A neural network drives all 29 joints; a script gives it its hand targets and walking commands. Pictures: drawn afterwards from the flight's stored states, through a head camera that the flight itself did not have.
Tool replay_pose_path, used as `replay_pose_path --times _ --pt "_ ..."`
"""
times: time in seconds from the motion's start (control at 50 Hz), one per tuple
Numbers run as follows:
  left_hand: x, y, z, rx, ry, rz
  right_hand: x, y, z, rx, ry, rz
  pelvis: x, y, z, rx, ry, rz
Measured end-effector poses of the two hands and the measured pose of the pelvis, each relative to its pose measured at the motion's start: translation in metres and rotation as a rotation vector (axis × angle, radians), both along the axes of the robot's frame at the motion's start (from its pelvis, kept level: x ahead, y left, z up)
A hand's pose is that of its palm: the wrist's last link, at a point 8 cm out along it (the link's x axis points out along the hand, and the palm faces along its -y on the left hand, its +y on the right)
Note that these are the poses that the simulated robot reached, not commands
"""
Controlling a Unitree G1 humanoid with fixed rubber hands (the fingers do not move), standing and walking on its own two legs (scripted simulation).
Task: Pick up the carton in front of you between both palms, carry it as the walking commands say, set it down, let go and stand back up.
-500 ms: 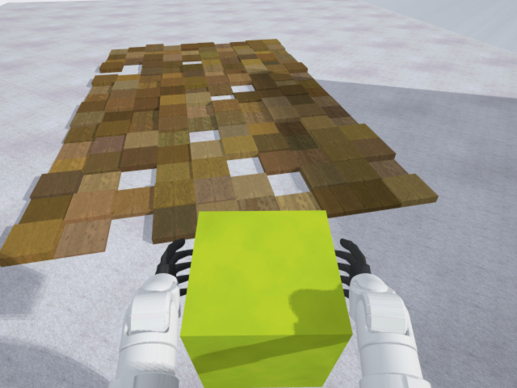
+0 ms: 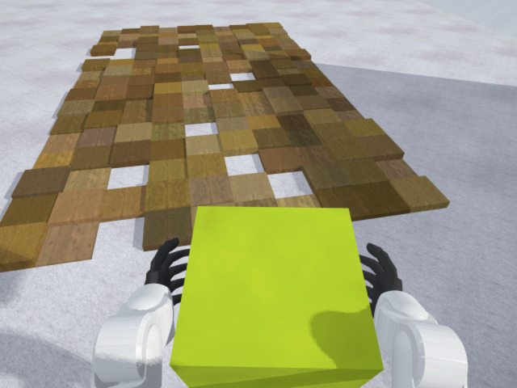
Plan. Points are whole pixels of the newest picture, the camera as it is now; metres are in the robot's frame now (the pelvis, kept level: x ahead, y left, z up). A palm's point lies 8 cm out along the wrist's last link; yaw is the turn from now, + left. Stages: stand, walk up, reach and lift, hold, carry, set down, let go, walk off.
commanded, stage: carry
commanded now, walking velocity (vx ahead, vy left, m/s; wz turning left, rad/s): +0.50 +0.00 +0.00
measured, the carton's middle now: (270, 312) +0.26 -0.01 +0.03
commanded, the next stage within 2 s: none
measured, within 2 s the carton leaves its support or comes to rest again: neither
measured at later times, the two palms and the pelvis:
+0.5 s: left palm (168, 168) +0.53 +0.18 +0.09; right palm (321, 176) +0.50 -0.12 +0.10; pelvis +0.28 +0.05 +0.01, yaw -3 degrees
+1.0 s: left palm (196, 94) +0.83 +0.16 +0.11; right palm (306, 95) +0.85 -0.14 +0.10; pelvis +0.60 +0.00 +0.01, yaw +2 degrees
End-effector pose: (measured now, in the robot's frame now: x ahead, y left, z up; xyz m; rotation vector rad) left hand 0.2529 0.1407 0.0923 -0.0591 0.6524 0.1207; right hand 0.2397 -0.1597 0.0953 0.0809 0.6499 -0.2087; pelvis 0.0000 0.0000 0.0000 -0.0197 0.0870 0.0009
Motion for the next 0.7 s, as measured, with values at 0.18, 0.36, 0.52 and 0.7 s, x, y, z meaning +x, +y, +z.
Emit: replay_pose_path --times 0.18,0.36,0.52,0.7 --pt "0.07 0.033 0.001 -0.025 0.008 0.085 0.094 0.033 0.003 0.009 0.008 0.069 0.094 0.016 0.004 0.025 -0.014 0.004" --pt "0.19 0.052 -0.021 -0.031 0.045 0.013 0.189 0.053 -0.02 -0.004 0.043 0.002 0.199 0.051 -0.01 0.024 -0.017 -0.048" --pt "0.288 0.04 0.002 -0.019 0.008 -0.048 0.273 0.041 0.006 -0.004 0.007 -0.056 0.288 0.052 0.012 -0.001 -0.002 -0.046" --pt "0.404 0.028 0.001 0.019 -0.051 0.037 0.414 0.028 -0.007 0.03 -0.05 0.032 0.419 0.022 -0.012 0.02 -0.029 -0.007"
